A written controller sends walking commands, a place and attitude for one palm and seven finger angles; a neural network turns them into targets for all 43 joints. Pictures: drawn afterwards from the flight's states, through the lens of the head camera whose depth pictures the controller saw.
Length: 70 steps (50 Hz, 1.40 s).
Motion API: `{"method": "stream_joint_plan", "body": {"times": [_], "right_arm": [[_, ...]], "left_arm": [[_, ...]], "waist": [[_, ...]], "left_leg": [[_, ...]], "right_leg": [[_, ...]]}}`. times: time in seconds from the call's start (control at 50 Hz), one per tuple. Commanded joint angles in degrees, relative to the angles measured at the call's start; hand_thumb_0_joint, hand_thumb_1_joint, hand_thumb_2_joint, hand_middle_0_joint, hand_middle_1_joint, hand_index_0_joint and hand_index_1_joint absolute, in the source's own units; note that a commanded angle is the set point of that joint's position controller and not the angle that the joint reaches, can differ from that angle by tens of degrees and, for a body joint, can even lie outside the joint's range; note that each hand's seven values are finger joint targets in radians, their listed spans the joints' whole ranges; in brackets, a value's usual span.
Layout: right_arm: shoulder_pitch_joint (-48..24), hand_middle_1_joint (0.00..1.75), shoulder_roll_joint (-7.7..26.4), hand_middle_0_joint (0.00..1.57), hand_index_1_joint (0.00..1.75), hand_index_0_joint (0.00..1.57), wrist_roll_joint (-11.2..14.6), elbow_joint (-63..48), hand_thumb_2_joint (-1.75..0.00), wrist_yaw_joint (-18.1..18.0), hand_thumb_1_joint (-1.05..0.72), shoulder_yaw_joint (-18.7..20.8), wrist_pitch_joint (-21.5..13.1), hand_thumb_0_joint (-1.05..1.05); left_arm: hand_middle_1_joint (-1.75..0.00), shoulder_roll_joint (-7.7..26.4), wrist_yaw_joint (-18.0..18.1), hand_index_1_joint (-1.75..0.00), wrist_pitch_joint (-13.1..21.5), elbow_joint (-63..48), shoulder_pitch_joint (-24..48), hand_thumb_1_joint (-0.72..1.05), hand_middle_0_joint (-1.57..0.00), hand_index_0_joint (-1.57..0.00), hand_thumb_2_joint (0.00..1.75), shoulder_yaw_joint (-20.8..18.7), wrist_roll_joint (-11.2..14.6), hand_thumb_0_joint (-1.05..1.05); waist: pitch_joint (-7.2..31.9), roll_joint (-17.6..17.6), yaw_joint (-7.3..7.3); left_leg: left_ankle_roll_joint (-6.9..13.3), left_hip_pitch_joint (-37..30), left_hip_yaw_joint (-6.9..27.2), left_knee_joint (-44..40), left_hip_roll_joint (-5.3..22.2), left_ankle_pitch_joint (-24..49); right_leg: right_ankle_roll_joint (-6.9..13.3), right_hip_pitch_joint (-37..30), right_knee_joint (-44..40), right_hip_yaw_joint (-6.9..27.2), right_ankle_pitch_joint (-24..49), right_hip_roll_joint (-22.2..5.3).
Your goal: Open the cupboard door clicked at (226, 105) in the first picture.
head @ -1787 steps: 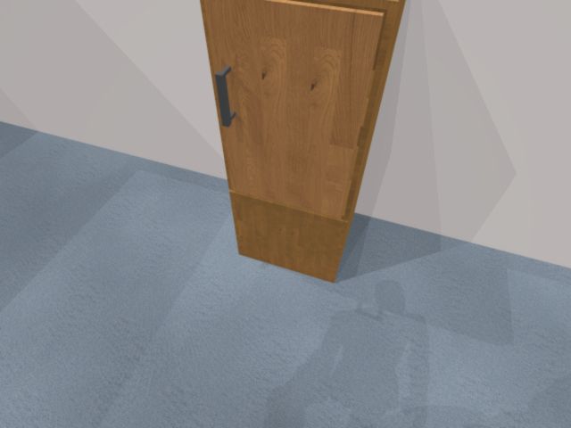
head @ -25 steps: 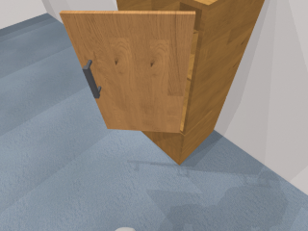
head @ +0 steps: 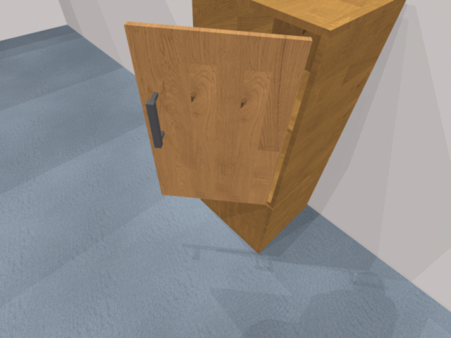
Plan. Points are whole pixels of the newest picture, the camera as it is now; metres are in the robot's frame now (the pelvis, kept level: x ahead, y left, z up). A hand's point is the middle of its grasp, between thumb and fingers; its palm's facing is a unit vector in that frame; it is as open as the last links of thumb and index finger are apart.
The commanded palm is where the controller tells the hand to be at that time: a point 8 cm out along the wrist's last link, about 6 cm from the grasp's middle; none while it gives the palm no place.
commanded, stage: come to a stop and stand still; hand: left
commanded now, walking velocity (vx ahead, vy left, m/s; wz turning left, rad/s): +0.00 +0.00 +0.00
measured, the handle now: (156, 121) +0.60 +0.24 +0.02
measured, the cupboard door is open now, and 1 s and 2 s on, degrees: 41 41 41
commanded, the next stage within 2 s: look again from close up in 0.24 s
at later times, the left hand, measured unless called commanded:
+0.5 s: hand out of the picture +0.01 +0.18 -0.19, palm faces +0.01 -0.98 -0.21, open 7.3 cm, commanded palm none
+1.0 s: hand out of the picture -0.05 +0.15 -0.18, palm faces +0.04 -0.99 -0.17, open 7.3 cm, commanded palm none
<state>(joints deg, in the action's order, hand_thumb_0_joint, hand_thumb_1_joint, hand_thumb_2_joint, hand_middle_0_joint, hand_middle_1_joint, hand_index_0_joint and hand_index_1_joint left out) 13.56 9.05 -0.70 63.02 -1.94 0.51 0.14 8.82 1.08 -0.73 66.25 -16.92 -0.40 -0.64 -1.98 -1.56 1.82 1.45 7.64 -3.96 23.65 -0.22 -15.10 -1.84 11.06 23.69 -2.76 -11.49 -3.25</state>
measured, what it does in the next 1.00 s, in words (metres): stands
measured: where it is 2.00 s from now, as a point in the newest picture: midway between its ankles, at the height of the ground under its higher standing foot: outside the picture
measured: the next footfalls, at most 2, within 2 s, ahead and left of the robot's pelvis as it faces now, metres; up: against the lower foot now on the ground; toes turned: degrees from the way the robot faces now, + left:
left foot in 1.54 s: +0.10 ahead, +0.14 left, +0.00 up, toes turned +5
right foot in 1.98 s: +0.15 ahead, -0.06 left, +0.00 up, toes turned +2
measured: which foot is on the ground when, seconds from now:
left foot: down 0.00-1.00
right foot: down 0.00-1.00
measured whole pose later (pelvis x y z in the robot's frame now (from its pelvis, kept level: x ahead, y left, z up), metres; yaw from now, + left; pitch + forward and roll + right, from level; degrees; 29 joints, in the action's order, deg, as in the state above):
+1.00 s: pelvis -0.03 -0.01 -0.01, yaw +0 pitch -3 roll +0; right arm 19.2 8.7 -1.0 62.5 -1.0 0.1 -0.1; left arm 7.6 1.6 0.4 62.5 -20.1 0.6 -0.9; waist -0.6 -0.2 0.5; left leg 0.6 10.1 -3.7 27.9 0.8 -14.9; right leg -0.4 13.5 27.9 -2.9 -11.5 -2.5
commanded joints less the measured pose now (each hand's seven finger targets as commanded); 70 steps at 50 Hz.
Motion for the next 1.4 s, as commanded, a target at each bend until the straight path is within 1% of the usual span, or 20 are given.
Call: {"method": "stream_joint_plan", "body": {"times": [0.0,0.3,0.32,0.34,0.36,0.38,0.4,0.46,0.52,0.68,0.88,0.96,1.04,1.12,1.2,1.26,1.3,1.34,1.36,1.38], "right_arm": [[4.5,0.3,5.4,0.2,0.3,0.2,0.1,-0.5,-0.9,-0.4,-0.9,0.6,-1.2,0.0],[8.7,0.3,2.8,0.2,0.3,0.2,0.1,2.7,-0.9,-0.8,-0.9,0.5,-1.5,0.0],[3.6,0.3,6.1,0.2,0.3,0.2,1.2,-1.9,-0.9,0.1,-0.9,0.2,-2.5,0.0],[4.8,0.3,5.0,0.2,0.3,0.2,0.6,-3.4,-0.9,0.2,-0.9,-0.2,-2.7,0.0],[10.2,0.3,3.4,0.2,0.3,0.2,0.1,-2.9,-0.9,0.0,-0.9,0.1,-3.3,0.0],[11.3,0.3,4.1,0.2,0.3,0.2,0.0,-2.7,-0.9,-0.4,-0.9,0.4,-3.3,0.0],[11.2,0.3,4.8,0.2,0.3,0.2,0.2,-3.0,-0.9,-0.7,-0.9,0.6,-3.1,0.0],[9.3,0.3,4.9,0.2,0.3,0.2,-0.1,-4.0,-0.9,-0.7,-0.9,0.5,-2.5,0.0],[7.4,0.3,4.6,0.2,0.3,0.2,0.0,-4.9,-0.9,-0.2,-0.9,0.5,-2.0,0.0],[6.4,0.3,5.2,0.2,0.3,0.2,-0.1,-4.7,-0.9,0.5,-0.9,0.5,-1.7,0.0],[7.5,0.3,4.6,0.2,0.3,0.2,0.0,-3.1,-0.9,0.7,-0.9,0.3,-1.5,0.0],[9.1,0.3,4.3,0.2,0.3,0.2,-0.5,-2.3,-0.9,1.1,-0.9,0.4,-0.6,0.0],[11.3,0.3,2.6,0.2,0.3,0.2,-0.7,-2.5,-0.9,1.3,-0.9,0.6,0.0,0.0],[15.2,0.3,2.1,0.2,0.3,0.2,-0.7,-1.7,-0.9,1.4,-0.9,0.7,-0.8,0.0],[14.7,0.3,6.3,0.2,0.3,0.2,-0.7,-2.5,-0.9,0.7,-0.9,1.7,-1.6,0.0],[12.0,0.3,5.2,0.2,0.3,0.2,-0.4,-3.3,-0.9,0.5,-0.9,1.2,-2.2,0.0],[11.1,0.3,3.7,0.2,0.3,0.2,-0.1,-3.8,-0.9,0.6,-0.9,0.7,-2.8,0.0],[10.4,0.3,1.5,0.2,0.3,0.2,-0.2,-5.2,-0.9,0.9,-0.9,0.6,-3.1,0.0],[7.1,0.3,2.1,0.2,0.3,0.2,-0.5,-6.2,-0.9,1.2,-0.9,0.9,-2.8,0.0],[5.3,0.3,2.4,0.2,0.3,0.2,-0.4,-6.9,-0.9,1.4,-0.9,1.3,-2.8,0.0]], "left_arm": [[-0.3,4.5,0.5,-0.3,1.2,-1.6,-1.8,0.9,-0.2,-0.2,0.9,-0.6,0.0,0.0],[-0.3,2.9,1.1,-0.3,1.1,-0.8,-2.9,0.9,-0.2,-0.2,0.9,-0.5,0.3,0.0],[-0.3,5.5,3.5,-0.3,2.6,-0.4,-4.0,0.9,-0.2,-0.2,0.9,0.3,-0.5,0.0],[-0.3,7.6,3.1,-0.3,3.6,-1.4,-5.0,0.9,-0.2,-0.2,0.9,-0.4,-0.6,0.0],[-0.3,6.4,2.7,-0.3,3.7,-2.5,-5.2,0.9,-0.2,-0.2,0.9,-0.3,-0.4,0.0],[-0.3,5.0,2.4,-0.3,3.4,-2.8,-4.4,0.9,-0.2,-0.2,0.9,-0.1,-0.2,0.0],[-0.3,4.6,2.3,-0.3,3.1,-3.3,-4.0,0.9,-0.2,-0.2,0.9,0.0,-0.1,0.0],[-0.3,3.5,1.9,-0.3,2.0,-4.2,-3.3,0.9,-0.2,-0.2,0.9,0.3,-0.3,0.0],[-0.3,4.0,1.6,-0.3,1.7,-5.0,-2.7,0.9,-0.2,-0.2,0.9,0.3,-0.3,0.0],[-0.3,5.3,1.1,-0.3,1.7,-6.4,-2.7,0.9,-0.2,-0.2,0.9,0.1,-0.3,0.0],[-0.3,5.1,1.0,-0.3,2.0,-6.1,-4.3,0.9,-0.2,-0.2,0.9,0.0,-0.3,0.0],[-0.3,6.1,0.8,-0.3,1.6,-6.1,-6.1,0.9,-0.2,-0.2,0.9,-0.9,-0.7,0.0],[-0.3,7.5,0.8,-0.3,1.4,-7.0,-7.1,0.9,-0.2,-0.2,0.9,-2.4,-0.6,0.0],[-0.3,6.3,0.5,-0.3,1.1,-8.2,-4.9,0.9,-0.2,-0.2,0.9,-2.9,-0.7,0.0],[-0.3,0.6,-0.3,-0.3,1.5,-9.0,-5.0,0.9,-0.2,-0.2,0.9,-2.1,-1.3,0.0],[-0.3,-0.7,-0.7,-0.3,2.4,-8.7,-6.6,0.9,-0.2,-0.2,0.9,-1.9,-1.1,0.0],[-0.3,1.1,-0.4,-0.3,3.2,-7.1,-11.0,0.9,-0.2,-0.2,0.9,-2.4,-0.9,0.0],[-0.3,7.2,0.4,-0.3,3.9,-5.0,-16.4,0.9,-0.2,-0.2,0.9,-3.9,-0.6,0.0],[-0.3,8.1,0.7,-0.3,4.1,-4.5,-18.1,0.9,-0.2,-0.2,0.9,-4.4,-0.6,0.0],[-0.3,7.4,1.0,-0.3,4.1,-4.8,-17.0,0.9,-0.2,-0.2,0.9,-4.4,-1.0,0.0]], "waist": [[-1.5,1.4,-1.26],[-3.0,2.0,-1.04],[-1.7,7.1,-0.84],[0.3,6.6,-1.66],[8.3,5.9,-2.57],[11.9,5.5,-2.58],[11.0,4.3,-2.39],[1.4,2.3,-1.94],[-3.9,0.0,-2.01],[-5.7,1.1,-1.93],[-4.3,-0.1,-2.1],[-5.5,-1.6,-1.41],[-6.1,-6.4,-1.85],[-6.7,0.1,-2.92],[-10.0,11.4,-2.19],[-7.5,8.2,-0.17],[-4.3,2.9,1.46],[-2.2,-10.7,2.52],[-3.1,-14.5,3.74],[-4.6,-11.2,3.2]], "left_leg": [[-0.2,3.0,5.6,-6.5,6.4,7.2],[-0.1,2.8,5.0,-5.8,6.3,11.4],[-1.4,4.6,3.6,4.1,7.8,28.1],[-2.0,4.3,3.1,5.5,5.9,32.7],[-1.7,2.4,4.1,4.8,5.6,28.7],[-0.7,0.3,5.2,5.6,6.8,36.0],[-0.3,-0.6,5.5,5.4,7.7,37.9],[0.5,4.3,5.8,3.4,7.5,29.2],[0.6,8.4,6.3,-0.5,6.2,10.5],[0.5,9.6,6.2,-4.8,5.2,-2.0],[0.1,8.2,5.3,-4.5,4.6,-2.8],[0.2,11.3,3.2,-0.7,2.5,-12.4],[0.1,10.8,0.3,7.7,0.2,-10.0],[0.8,7.3,2.7,1.0,1.2,-12.2],[6.3,12.9,18.5,-13.2,11.9,-25.0],[7.0,13.8,14.5,-9.8,11.2,-15.4],[4.6,17.6,7.9,-0.8,6.1,-6.8],[0.6,27.5,-1.8,14.6,-0.9,-11.4],[0.3,29.8,-0.7,22.7,0.6,-15.7],[0.4,31.1,1.7,27.3,2.1,-16.1]], "right_leg": [[2.6,-1.2,-3.1,3.9,4.8,-3.3],[2.7,-2.2,-2.0,3.2,6.8,-3.2],[2.8,-0.5,1.5,4.6,21.2,-5.1],[3.0,-3.3,3.8,2.9,33.4,-5.9],[3.9,-6.8,8.8,3.1,30.4,-5.7],[3.8,-7.1,10.0,2.1,27.1,-4.9],[3.7,-5.2,9.4,1.3,20.0,-3.8],[3.5,-0.9,6.7,1.5,9.9,-2.5],[3.4,1.6,3.7,3.2,4.5,-2.6],[3.3,2.4,-0.3,4.8,-1.8,-2.6],[3.3,3.1,-3.8,5.7,-5.6,-3.2],[4.5,4.5,-5.8,8.3,-21.5,-4.2],[7.2,8.6,-10.7,14.2,-30.4,-8.4],[6.6,13.0,-4.2,8.7,-27.1,-5.4],[4.5,11.6,14.4,-2.7,-11.7,2.5],[4.9,4.9,10.2,-2.6,-8.9,1.6],[6.6,-5.0,3.5,4.0,-6.3,-2.3],[13.0,-14.7,-5.0,21.4,-3.8,-16.2],[15.8,-13.5,-8.5,25.9,-1.2,-20.3],[17.0,-11.6,-9.1,25.9,-0.4,-21.1]]}}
